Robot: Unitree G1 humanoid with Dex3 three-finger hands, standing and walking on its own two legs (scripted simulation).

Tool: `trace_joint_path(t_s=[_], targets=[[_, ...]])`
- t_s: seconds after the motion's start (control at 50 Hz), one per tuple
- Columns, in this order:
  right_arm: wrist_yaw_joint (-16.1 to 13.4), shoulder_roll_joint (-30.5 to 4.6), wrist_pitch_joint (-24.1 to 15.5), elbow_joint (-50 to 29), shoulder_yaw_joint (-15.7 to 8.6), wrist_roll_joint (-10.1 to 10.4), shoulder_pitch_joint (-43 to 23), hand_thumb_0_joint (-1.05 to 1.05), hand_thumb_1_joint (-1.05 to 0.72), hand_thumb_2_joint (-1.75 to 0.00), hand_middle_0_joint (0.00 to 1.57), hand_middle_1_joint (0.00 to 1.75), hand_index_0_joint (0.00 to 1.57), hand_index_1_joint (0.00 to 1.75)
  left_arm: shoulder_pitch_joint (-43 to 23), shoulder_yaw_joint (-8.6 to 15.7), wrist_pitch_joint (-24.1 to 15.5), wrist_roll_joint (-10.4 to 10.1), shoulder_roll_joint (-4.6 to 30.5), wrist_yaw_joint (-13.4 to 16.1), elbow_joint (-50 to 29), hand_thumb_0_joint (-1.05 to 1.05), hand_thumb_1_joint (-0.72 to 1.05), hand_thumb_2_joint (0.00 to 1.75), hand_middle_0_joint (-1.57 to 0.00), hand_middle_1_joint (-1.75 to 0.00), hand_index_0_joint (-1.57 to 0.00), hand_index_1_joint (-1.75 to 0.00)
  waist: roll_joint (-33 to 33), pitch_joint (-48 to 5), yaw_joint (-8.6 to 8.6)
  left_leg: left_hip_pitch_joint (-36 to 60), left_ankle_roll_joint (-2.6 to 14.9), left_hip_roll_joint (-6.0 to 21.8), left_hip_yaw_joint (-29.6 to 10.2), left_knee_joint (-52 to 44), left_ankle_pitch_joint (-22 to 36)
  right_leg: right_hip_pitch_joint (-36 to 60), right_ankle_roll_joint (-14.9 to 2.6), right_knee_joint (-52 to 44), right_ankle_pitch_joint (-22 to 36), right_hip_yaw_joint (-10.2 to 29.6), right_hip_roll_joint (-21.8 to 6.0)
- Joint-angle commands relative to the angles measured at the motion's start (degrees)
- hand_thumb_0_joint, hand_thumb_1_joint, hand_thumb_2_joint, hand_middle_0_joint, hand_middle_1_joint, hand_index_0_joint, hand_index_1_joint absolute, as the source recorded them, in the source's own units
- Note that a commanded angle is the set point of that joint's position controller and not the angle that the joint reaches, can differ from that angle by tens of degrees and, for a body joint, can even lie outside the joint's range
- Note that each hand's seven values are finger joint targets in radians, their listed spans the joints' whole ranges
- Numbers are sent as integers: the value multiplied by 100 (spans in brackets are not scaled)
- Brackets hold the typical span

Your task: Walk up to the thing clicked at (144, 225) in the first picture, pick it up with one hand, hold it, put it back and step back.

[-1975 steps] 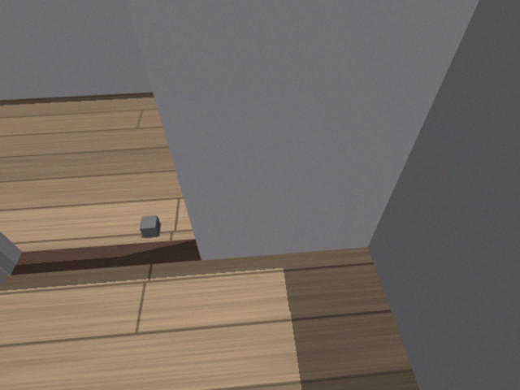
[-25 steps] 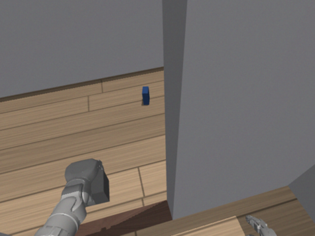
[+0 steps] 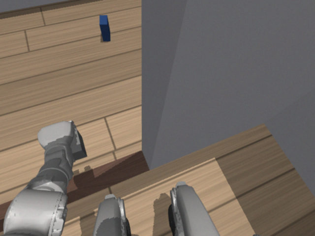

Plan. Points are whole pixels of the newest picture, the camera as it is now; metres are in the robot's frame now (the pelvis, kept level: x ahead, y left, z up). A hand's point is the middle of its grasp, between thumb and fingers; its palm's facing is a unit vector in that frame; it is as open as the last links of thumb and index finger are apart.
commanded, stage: crouch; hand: left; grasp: from above
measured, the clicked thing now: (70, 146) +0.41 +0.23 -0.17
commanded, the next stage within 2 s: lower in 1.22 s
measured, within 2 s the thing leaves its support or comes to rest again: neither
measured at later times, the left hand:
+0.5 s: hand (79, 151) +0.44 +0.24 -0.33, palm faces -0.41 -0.10 -0.91, open 9.9 cm
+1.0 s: hand (83, 152) +0.46 +0.25 -0.40, palm faces -0.43 -0.10 -0.90, open 9.9 cm
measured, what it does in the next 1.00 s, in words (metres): lowers itself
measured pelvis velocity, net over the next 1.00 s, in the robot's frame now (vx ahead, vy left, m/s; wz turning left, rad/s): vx -0.04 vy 0.00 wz -0.04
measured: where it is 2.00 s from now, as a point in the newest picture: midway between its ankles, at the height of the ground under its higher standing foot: outside the picture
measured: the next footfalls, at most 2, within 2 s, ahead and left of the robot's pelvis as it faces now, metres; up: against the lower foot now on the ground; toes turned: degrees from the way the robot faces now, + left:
none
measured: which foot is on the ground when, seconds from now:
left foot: down 0.00-1.00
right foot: down 0.00-1.00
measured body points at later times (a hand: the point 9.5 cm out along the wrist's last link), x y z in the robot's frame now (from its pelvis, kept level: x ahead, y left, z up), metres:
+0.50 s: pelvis -0.03 +0.00 -0.16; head +0.21 +0.03 +0.22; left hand +0.46 +0.24 -0.27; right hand +0.01 -0.28 -0.28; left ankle +0.04 +0.12 -0.58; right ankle +0.06 -0.13 -0.58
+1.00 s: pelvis -0.04 +0.00 -0.24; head +0.22 +0.03 +0.13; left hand +0.48 +0.25 -0.35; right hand -0.04 -0.28 -0.35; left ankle +0.04 +0.12 -0.58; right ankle +0.06 -0.13 -0.58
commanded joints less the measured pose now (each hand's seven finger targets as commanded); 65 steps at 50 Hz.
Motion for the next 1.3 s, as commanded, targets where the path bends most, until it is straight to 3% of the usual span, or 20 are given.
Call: trace_joint_path(t_s=[0.0, 0.1, 0.26, 0.3, 0.32, 0.36, 0.4, 0.48, 0.64, 0.68, 0.76, 0.82, 0.88, 0.96, 0.98, 1.0, 1.02, 1.14, 1.26, 1.28], targets=[[-8, -967, -209, -386, -251, -108, 450, 0, -87, -89, 20, 30, 20, 30, -1954, 279, 46, 22, 1504, 98, -662, 0, 72, 65, -111, -49, -111, -49, 744, -3347, 87, 1214, 17, -268, -104, -378, 1297, 1026, -372, -168, 1156, -212, 198], [-23, -1010, -268, -351, -181, -149, 551, 0, -87, -89, 20, 30, 20, 30, -2558, 449, -225, 180, 1966, -124, -776, 0, 67, 62, -106, -48, -106, -47, 745, -3431, -158, 432, 82, -281, -174, 302, 498, 134, -340, 399, 495, -240, 147], [97, -1107, -467, -180, -66, -294, 774, 0, -87, -89, 20, 30, 20, 30, -3325, 677, -504, 346, 2377, -59, -860, 0, 67, 61, -106, -48, -107, -47, 1166, -3995, -337, 162, 47, -284, -243, 1278, 755, -757, -340, 1305, 643, -333, 87], [146, -1134, -509, -176, -53, -316, 766, 0, -88, -89, 20, 30, 20, 30, -3188, 598, -500, 416, 2246, -70, -568, 0, 70, 62, -109, -46, -110, -46, 1299, -4009, -366, 177, 18, -285, -261, 1472, 912, -1014, -352, 1544, 733, -367, 75], [167, -1125, -523, -89, -47, -350, 835, 0, -88, -89, 20, 30, 20, 30, -3601, 631, -559, 410, 2292, -66, -1004, 0, 70, 64, -109, -48, -109, -48, 1417, -4042, -481, 92, 35, -281, -233, 1622, 962, -1080, -335, 1587, 820, -359, 78], [202, -1147, -540, -125, -19, -349, 758, 0, -88, -89, 20, 30, 20, 30, -3327, 625, -526, 458, 2370, -71, -471, 0, 68, 66, -109, -47, -109, -48, 1306, -3959, -420, -227, 62, -299, -167, 1793, 772, -1111, -324, 1696, 728, -351, 99], [240, -1175, -546, -76, -27, -389, 840, 0, -88, -89, 20, 30, 20, 30, -3714, 858, -569, 477, 2762, -61, -999, 0, 72, 68, -112, -46, -112, -47, 1563, -4150, -384, -184, 36, -296, -187, 1898, 841, -1227, -335, 1882, 756, -354, 76], [357, -1277, -553, -97, -10, -431, 886, 0, -88, -89, 20, 30, 20, 30, -3445, 833, -503, 554, 2647, -124, -498, 0, 75, 68, -114, -48, -114, -48, 1659, -3930, -477, -264, 0, -283, -235, 2183, 1136, -1545, -340, 2229, 959, -417, 48], [553, -1353, -512, -109, 10, -487, 997, 0, -88, -89, 20, 30, 20, 30, -3716, 1109, -642, 598, 3175, -233, -526, 0, 76, 66, -112, -51, -113, -51, 1529, -3728, -541, -1135, 87, -293, -129, 2707, 967, -1597, -288, 2588, 965, -407, 112], [593, -1334, -511, -144, 51, -477, 851, 0, -88, -89, 20, 30, 20, 30, -3459, 818, -615, 607, 2770, -268, 135, 0, 73, 65, -112, -49, -112, -49, 1343, -3495, -598, -1376, 116, -299, -124, 2794, 653, -1838, -289, 2616, 687, -425, 165], [636, -1347, -528, -82, 71, -519, 927, 0, -89, -90, 20, 30, 20, 30, -3943, 1070, -744, 605, 3346, -227, -246, 0, 77, 65, -114, -50, -115, -50, 1379, -3716, -534, -1606, 148, -311, -64, 3041, 552, -1692, -261, 2778, 639, -390, 170], [670, -1418, -536, -58, 111, -524, 932, 0, -89, -90, 20, 30, 20, 30, -4000, 981, -787, 683, 3243, -210, 62, 0, 77, 65, -116, -48, -115, -48, 1494, -3656, -650, -1661, 125, -305, -100, 3144, 555, -1973, -277, 2960, 617, -450, 182], [705, -1453, -547, -2, 133, -564, 1049, 0, -89, -90, 20, 30, 20, 30, -4385, 1147, -861, 737, 3576, -149, -245, 0, 79, 63, -116, -49, -116, -49, 1751, -3701, -656, -1539, 94, -299, -134, 3221, 631, -2124, -308, 3131, 636, -493, 170], [746, -1491, -557, -31, 233, -597, 1011, 0, -89, -90, 20, 30, 20, 30, -4261, 1031, -859, 789, 3377, -96, 250, 0, 80, 63, -118, -47, -118, -47, 1651, -3383, -781, -1823, 105, -318, -184, 3308, 369, -2416, -304, 3247, 403, -565, 159], [748, -1517, -557, -17, 227, -607, 1044, 0, -89, -90, 20, 30, 20, 30, -4425, 1104, -876, 810, 3582, -93, 77, 0, 81, 62, -119, -48, -119, -48, 1732, -3507, -744, -1677, 99, -307, -190, 3350, 421, -2426, -317, 3294, 432, -578, 173], [746, -1582, -567, -63, 241, -592, 989, 0, -89, -90, 20, 30, 20, 30, -4059, 1066, -800, 860, 3539, -92, 657, 0, 82, 63, -119, -47, -119, -47, 1687, -3348, -714, -1720, 102, -320, -195, 3361, 406, -2562, -314, 3320, 410, -582, 156], [759, -1589, -574, -99, 240, -597, 997, 0, -89, -90, 20, 30, 20, 30, -4445, 1104, -848, 806, 3648, -91, 181, 0, 82, 63, -120, -46, -119, -47, 1786, -3400, -780, -1811, 121, -320, -168, 3420, 354, -2546, -312, 3357, 382, -574, 158], [831, -1586, -560, -45, 345, -634, 1108, 0, -90, -90, 20, 30, 20, 30, -4457, 1123, -845, 771, 3802, -111, 224, 0, 82, 65, -120, -49, -120, -50, 1612, -3404, -810, -2166, 165, -317, -113, 3698, 504, -2224, -259, 3422, 605, -570, 211], [847, -1649, -539, -83, 404, -623, 1057, 0, -90, -90, 20, 30, 20, 30, -4361, 1011, -826, 812, 3648, -137, 377, 0, 83, 68, -123, -46, -121, -48, 1768, -3288, -846, -2117, 112, -300, -223, 3705, 486, -2567, -295, 3626, 550, -691, 218], [856, -1680, -538, -77, 377, -610, 1099, 0, -90, -90, 20, 30, 20, 30, -4501, 1137, -859, 823, 3888, -107, 143, 0, 84, 68, -123, -48, -122, -49, 1850, -3362, -828, -2070, 107, -301, -243, 3723, 543, -2548, -301, 3682, 614, -701, 209]])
